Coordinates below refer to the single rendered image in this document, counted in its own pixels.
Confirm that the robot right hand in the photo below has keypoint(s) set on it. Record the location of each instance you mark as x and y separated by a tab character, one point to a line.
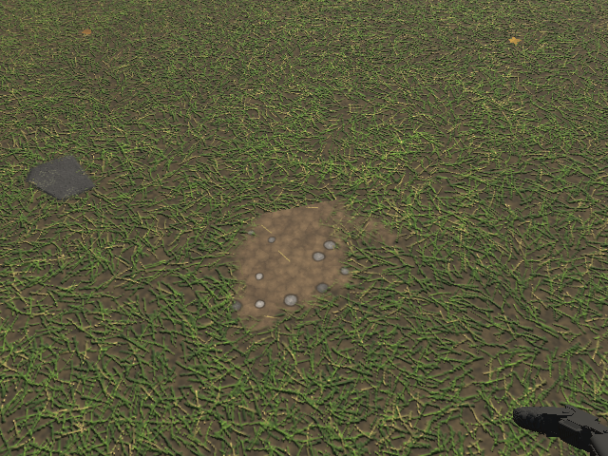
574	426

